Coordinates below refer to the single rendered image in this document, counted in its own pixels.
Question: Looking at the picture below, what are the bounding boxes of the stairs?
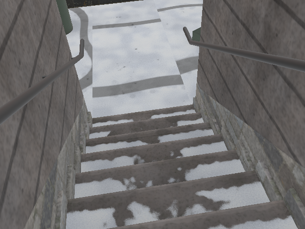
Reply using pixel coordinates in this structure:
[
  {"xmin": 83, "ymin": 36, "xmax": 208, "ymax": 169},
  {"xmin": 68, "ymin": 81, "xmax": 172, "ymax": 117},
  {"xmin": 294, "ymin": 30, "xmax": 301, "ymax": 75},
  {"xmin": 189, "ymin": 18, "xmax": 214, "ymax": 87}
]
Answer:
[{"xmin": 66, "ymin": 104, "xmax": 298, "ymax": 229}]

